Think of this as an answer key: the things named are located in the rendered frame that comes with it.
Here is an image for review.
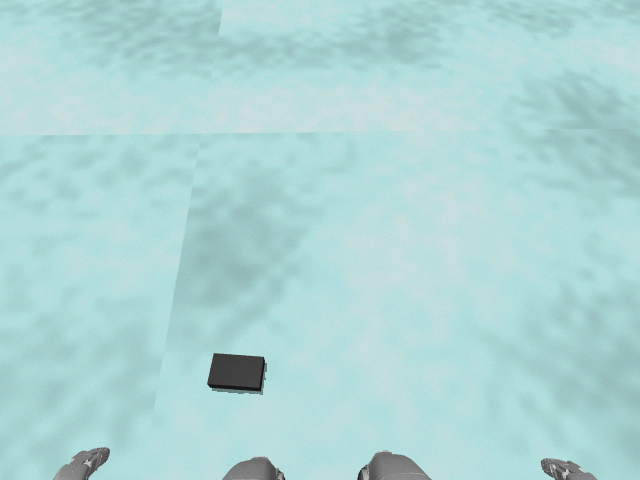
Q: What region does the right robot hand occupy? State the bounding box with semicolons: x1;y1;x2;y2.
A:
541;458;597;480

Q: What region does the left robot hand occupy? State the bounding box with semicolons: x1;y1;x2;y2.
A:
53;447;110;480

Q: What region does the small box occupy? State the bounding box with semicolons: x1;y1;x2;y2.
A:
207;353;265;391

